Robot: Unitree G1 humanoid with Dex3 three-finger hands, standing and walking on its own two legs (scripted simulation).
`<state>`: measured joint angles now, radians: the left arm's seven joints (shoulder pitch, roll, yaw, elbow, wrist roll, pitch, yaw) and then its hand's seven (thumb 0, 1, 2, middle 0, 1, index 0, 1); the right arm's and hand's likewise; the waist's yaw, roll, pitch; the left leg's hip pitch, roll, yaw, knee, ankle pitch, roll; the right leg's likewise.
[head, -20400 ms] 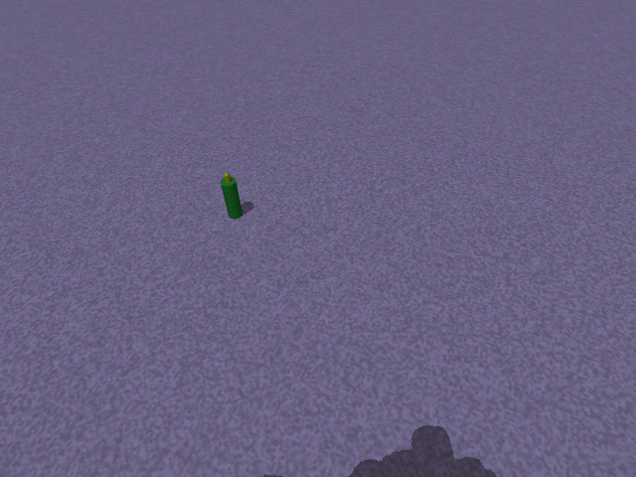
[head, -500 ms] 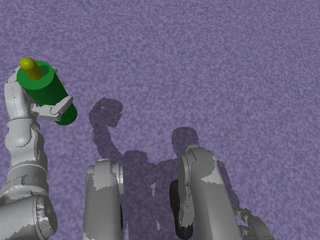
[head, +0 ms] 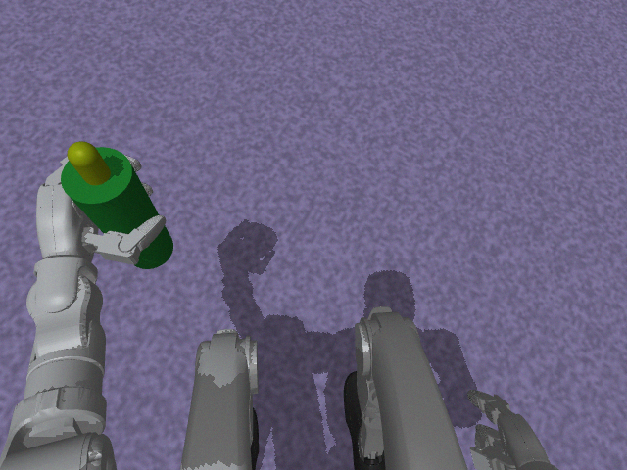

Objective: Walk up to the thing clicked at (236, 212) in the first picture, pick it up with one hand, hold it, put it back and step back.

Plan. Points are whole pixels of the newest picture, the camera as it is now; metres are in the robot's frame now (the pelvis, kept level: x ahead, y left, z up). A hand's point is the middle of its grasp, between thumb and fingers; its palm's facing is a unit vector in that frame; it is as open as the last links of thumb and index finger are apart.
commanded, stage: lift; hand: left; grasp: from the side
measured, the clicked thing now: (122, 210) +0.44 +0.21 -0.01
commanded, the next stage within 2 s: hold in 1.58 s
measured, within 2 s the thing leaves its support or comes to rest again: neither
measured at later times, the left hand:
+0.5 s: hand (50, 141) +0.41 +0.18 +0.18, palm faces +0.09 -0.99 -0.05, open 9.2 cm
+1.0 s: hand out of the picture +0.40 +0.17 +0.26, palm faces +0.10 -0.99 -0.04, open 9.2 cm
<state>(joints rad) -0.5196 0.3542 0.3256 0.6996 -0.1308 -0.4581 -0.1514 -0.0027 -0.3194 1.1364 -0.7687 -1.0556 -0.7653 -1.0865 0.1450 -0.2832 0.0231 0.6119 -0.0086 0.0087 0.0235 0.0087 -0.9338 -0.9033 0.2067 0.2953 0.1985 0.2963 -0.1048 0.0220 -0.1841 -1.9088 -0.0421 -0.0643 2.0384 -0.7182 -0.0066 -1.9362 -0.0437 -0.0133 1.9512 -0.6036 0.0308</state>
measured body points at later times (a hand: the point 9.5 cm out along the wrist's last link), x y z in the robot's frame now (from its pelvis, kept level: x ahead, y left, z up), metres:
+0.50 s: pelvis +0.03 +0.00 +0.15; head +0.15 +0.02 +0.59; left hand +0.40 +0.24 +0.18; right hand +0.18 -0.25 +0.04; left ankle +0.07 +0.12 -0.42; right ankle +0.10 -0.14 -0.42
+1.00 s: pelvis +0.06 +0.00 +0.23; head +0.14 +0.01 +0.67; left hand +0.39 +0.22 +0.27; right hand +0.19 -0.24 +0.12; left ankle +0.07 +0.12 -0.42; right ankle +0.10 -0.14 -0.42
